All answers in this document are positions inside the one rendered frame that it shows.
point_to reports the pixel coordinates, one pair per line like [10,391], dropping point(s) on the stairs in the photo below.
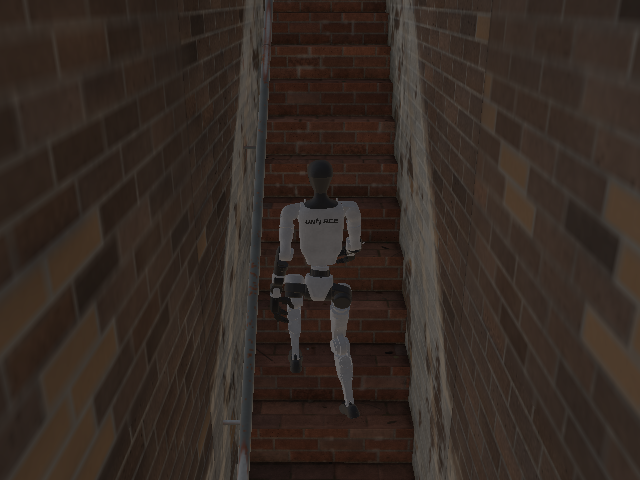
[330,98]

